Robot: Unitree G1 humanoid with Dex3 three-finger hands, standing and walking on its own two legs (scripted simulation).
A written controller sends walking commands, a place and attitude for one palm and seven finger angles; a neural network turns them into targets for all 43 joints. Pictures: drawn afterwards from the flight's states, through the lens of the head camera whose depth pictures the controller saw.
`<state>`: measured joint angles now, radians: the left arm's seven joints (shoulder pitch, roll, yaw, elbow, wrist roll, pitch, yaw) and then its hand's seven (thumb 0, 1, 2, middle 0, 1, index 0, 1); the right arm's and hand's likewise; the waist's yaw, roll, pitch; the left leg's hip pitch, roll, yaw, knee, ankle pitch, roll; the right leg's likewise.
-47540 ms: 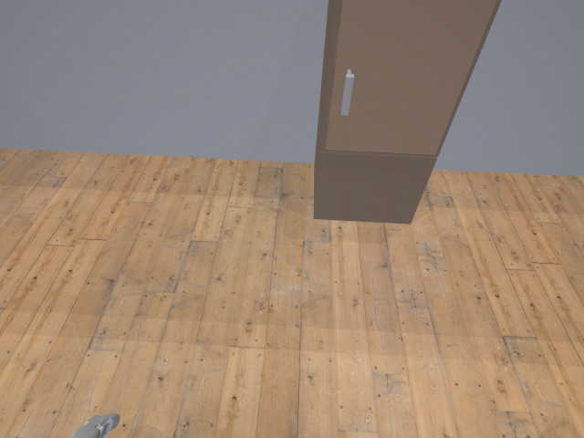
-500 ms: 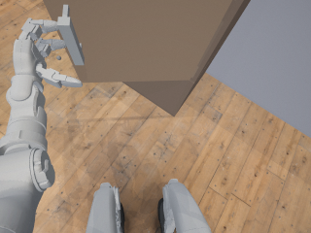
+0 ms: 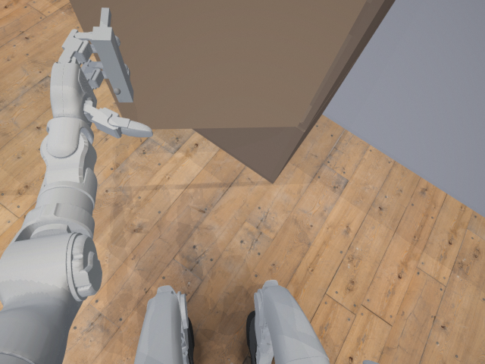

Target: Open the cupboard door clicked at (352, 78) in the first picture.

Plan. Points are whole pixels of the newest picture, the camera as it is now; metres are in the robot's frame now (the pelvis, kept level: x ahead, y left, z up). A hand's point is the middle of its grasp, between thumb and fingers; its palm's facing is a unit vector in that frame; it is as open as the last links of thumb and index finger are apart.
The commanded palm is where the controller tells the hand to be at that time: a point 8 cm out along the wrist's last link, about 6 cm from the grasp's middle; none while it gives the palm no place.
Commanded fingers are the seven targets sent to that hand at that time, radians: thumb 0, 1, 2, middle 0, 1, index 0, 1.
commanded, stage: slide the fingers in behind the handle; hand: left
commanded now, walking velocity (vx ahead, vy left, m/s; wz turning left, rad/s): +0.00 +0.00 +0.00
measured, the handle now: (116, 58) +0.58 +0.16 +0.05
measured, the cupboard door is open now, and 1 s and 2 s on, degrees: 40 40 63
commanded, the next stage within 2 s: close the thumb around the handle in 0.50 s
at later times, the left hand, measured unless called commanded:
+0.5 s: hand (122, 93) +0.52 +0.15 +0.04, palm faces +0.02 -1.00 -0.02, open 13.9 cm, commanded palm +0.50 +0.18 +0.04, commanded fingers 0.00 -0.50 0.30 -0.30 -1.20 -0.30 -1.20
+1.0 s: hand (123, 92) +0.52 +0.15 +0.05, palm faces +0.02 -1.00 -0.03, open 9.6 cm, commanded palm +0.50 +0.18 +0.04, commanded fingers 0.00 0.68 0.80 -0.38 -1.33 -0.38 -1.33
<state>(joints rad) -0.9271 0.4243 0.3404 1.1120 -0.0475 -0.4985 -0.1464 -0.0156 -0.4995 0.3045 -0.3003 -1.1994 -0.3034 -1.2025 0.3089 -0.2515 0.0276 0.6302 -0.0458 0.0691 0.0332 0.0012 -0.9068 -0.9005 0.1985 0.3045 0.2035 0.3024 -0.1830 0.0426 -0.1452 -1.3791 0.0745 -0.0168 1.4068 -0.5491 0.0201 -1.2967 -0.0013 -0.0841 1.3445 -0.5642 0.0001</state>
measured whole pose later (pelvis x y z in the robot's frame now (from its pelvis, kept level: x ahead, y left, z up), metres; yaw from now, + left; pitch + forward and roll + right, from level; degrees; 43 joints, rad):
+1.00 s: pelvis +0.00 +0.00 +0.00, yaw +0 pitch +29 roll -4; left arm -0.92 0.40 0.34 1.14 -0.04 -0.52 -0.11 -0.01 0.15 0.58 -0.35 -1.27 -0.34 -1.27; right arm 0.31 -0.24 0.03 0.63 -0.05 0.08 0.04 0.00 -0.91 -0.90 0.20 0.30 0.20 0.30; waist -0.18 0.05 -0.15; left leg -1.36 0.07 -0.01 1.40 -0.55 0.02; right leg -1.28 0.00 -0.07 1.34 -0.56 0.00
